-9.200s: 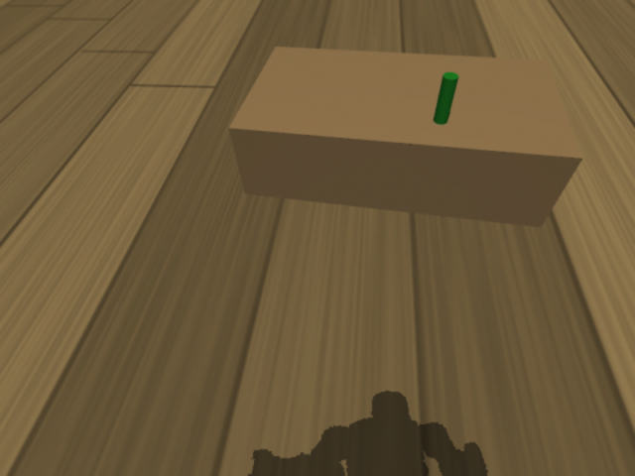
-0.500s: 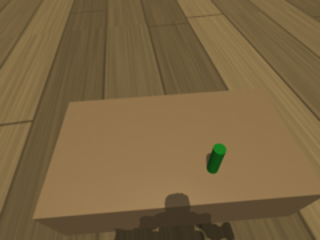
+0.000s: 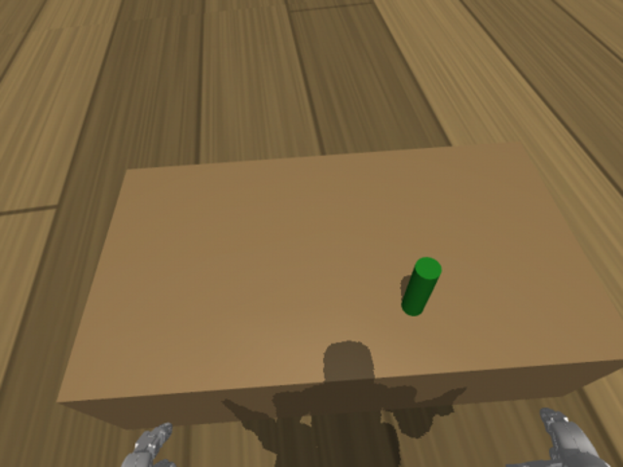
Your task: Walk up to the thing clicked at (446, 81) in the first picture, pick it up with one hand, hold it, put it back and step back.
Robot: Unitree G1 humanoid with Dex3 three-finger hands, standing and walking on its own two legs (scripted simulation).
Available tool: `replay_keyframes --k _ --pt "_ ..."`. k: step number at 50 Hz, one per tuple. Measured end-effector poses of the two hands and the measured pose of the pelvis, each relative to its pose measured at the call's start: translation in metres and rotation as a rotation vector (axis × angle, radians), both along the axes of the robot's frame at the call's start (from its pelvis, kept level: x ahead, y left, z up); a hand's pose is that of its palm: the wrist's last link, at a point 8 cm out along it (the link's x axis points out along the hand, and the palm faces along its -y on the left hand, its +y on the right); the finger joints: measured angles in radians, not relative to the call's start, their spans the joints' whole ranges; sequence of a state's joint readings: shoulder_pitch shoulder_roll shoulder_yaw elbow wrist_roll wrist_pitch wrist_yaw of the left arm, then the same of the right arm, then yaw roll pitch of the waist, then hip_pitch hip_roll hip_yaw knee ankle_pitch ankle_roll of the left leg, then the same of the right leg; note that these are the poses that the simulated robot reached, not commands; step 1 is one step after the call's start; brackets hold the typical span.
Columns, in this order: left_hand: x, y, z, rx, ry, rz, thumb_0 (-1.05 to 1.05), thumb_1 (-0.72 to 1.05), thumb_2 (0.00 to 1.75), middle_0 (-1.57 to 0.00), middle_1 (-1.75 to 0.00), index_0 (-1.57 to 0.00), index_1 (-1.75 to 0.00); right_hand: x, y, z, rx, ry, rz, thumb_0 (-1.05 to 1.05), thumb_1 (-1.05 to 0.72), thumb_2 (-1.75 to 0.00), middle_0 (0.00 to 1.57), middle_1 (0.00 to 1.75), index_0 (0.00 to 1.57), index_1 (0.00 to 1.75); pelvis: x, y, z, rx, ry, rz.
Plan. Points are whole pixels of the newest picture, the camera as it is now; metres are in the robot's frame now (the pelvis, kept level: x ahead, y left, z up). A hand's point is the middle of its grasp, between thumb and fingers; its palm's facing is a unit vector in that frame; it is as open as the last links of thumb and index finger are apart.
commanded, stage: go down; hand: right
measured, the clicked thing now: (419, 288) +0.50 -0.21 -0.31
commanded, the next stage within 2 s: none
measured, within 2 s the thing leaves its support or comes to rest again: neither
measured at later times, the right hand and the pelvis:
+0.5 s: hand (533, 462) +0.15 -0.26 -0.13, palm faces +0.05 +0.94 -0.33, open 17.7 cm; pelvis +0.00 -0.01 -0.02, yaw -1 degrees
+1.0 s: hand out of the picture +0.14 -0.27 -0.12, palm faces +0.10 +0.93 -0.34, open 17.7 cm; pelvis -0.01 +0.00 -0.04, yaw -2 degrees
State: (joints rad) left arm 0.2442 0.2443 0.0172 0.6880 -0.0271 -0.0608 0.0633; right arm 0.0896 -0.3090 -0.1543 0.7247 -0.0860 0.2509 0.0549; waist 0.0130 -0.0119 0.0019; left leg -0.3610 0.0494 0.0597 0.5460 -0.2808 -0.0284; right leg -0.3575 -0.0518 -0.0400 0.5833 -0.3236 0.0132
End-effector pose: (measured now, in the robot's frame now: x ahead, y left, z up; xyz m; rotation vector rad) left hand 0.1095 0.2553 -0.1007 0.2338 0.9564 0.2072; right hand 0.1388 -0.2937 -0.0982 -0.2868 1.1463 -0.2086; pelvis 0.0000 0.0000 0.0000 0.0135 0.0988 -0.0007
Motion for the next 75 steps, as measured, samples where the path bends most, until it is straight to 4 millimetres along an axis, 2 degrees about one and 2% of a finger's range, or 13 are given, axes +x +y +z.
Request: replay_keyframes --k 7,17,36,49,54,62,67,75 --pt "0.021 -0.007 0.002 0.021 -0.062 -0.032 0.01 0.92 0.88 -0.20 -0.30 -0.21 -0.30 0.003 -0.005 0.001 -0.006 -0.037 -0.010 0.00 0.46 -0.05 0.05 0.05 0.04 0.05 0.005 -0.005 -0.007 0.010 0.017 -0.008" --pt "0.037 -0.017 0.001 0.013 -0.139 -0.053 0.01 0.92 0.88 -0.20 -0.30 -0.20 -0.30 0.003 -0.007 0.003 -0.002 -0.045 -0.011 0.00 0.57 -0.02 0.05 0.05 0.04 0.05 0.008 -0.007 -0.015 0.022 0.035 -0.017" --pt "0.032 -0.016 -0.008 0.049 -0.217 -0.054 0.01 0.91 0.89 -0.20 -0.29 -0.19 -0.30 -0.016 -0.012 0.006 -0.015 -0.079 -0.029 -0.01 0.58 -0.03 0.05 0.06 0.04 0.05 -0.003 -0.004 -0.034 0.033 0.070 -0.032" --pt "0.030 -0.014 -0.009 0.086 -0.263 -0.049 0.01 0.91 0.89 -0.20 -0.29 -0.19 -0.30 -0.020 -0.017 0.009 -0.021 -0.111 -0.038 -0.01 0.59 -0.03 0.04 0.06 0.04 0.06 -0.008 -0.004 -0.041 0.041 0.083 -0.039" --pt "0.028 -0.015 -0.011 0.102 -0.259 -0.062 0.01 0.90 0.89 -0.20 -0.29 -0.19 -0.30 0.000 -0.030 0.012 -0.014 -0.189 -0.066 -0.01 0.58 -0.04 0.05 0.06 0.04 0.06 -0.012 -0.003 -0.043 0.042 0.080 -0.044" --pt "0.011 -0.011 -0.015 0.127 -0.205 -0.057 0.01 0.89 0.89 -0.20 -0.29 -0.20 -0.30 0.067 -0.063 0.033 0.027 -0.371 -0.070 -0.01 0.58 -0.04 0.05 0.06 0.05 0.05 -0.018 -0.002 -0.043 0.043 0.083 -0.044" --pt "-0.012 -0.003 -0.019 0.136 -0.135 -0.037 0.01 0.89 0.89 -0.20 -0.29 -0.20 -0.30 0.098 -0.077 0.040 0.076 -0.427 -0.047 -0.01 0.57 -0.04 0.05 0.05 0.04 0.05 -0.020 -0.005 -0.042 0.041 0.099 -0.032" --pt "-0.057 0.009 -0.034 0.146 0.034 -0.020 0.01 0.89 0.89 -0.20 -0.29 -0.19 -0.30 0.128 -0.093 0.040 0.114 -0.544 -0.011 -0.01 0.59 -0.04 0.05 0.05 0.04 0.05 -0.026 -0.008 -0.049 0.036 0.147 -0.016"
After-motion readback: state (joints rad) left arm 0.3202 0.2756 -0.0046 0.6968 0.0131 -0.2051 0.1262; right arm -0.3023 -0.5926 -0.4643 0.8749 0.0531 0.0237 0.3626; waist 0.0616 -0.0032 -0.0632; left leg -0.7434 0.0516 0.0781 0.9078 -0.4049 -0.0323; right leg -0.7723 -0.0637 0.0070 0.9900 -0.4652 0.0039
